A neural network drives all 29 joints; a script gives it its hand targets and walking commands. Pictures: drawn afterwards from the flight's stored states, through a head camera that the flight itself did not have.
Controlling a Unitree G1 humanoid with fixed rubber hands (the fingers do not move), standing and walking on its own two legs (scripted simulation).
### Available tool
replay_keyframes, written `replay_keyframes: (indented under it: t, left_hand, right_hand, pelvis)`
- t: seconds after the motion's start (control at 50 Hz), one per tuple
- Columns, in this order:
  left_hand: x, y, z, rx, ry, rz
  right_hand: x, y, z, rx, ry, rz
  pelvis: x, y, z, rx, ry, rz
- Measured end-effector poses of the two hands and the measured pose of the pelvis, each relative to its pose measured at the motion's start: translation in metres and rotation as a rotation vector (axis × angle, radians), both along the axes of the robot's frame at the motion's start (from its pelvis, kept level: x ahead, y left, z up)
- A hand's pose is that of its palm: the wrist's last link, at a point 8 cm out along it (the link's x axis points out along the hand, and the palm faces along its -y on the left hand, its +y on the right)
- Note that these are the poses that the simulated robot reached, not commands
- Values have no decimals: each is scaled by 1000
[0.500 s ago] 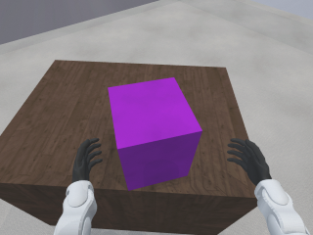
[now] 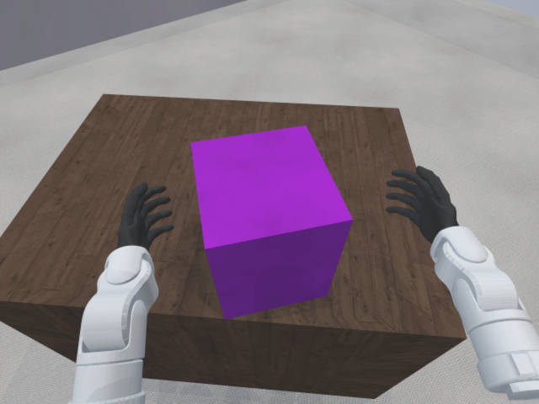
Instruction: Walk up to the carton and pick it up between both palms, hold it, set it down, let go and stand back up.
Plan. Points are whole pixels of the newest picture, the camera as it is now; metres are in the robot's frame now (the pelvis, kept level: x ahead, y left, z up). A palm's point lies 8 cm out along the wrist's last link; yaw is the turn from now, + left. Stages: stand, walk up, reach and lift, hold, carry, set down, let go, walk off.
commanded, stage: reach and lift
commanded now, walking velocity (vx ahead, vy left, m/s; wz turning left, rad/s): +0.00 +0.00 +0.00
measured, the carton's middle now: (264, 225) +0.40 +0.07 -0.01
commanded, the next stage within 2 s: none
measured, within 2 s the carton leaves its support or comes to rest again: neither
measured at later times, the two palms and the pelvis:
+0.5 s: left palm (132, 192) +0.32 +0.24 +0.14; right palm (421, 163) +0.43 -0.15 +0.14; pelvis +0.00 +0.00 +0.00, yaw +1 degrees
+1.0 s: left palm (139, 213) +0.33 +0.25 +0.09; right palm (398, 175) +0.44 -0.14 +0.10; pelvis +0.01 +0.00 +0.00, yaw +3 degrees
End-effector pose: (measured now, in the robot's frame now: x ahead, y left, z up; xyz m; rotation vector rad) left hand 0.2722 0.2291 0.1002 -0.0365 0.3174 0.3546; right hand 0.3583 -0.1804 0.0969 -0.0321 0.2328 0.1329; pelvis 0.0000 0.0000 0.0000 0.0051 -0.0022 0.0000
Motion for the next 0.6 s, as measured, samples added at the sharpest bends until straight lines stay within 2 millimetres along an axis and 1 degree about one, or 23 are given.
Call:
replay_keyframes:
  t: [0.18,0.28,0.38,0.6]
  left_hand:
    - [15,0,15,0,-4,-10]
    - [24,7,26,3,-17,-2]
    - [36,10,37,6,-18,3]
    - [60,13,47,12,-7,5]
  right_hand:
    - [21,5,17,-3,0,14]
    - [31,12,28,-6,-13,25]
    - [47,19,38,3,-7,37]
    - [81,29,54,-4,0,43]
  pelvis:
    - [-1,0,0,-2,21,4]
    - [-1,1,-1,-1,33,3]
    - [-2,1,-1,-2,46,9]
    - [3,2,-1,-8,72,20]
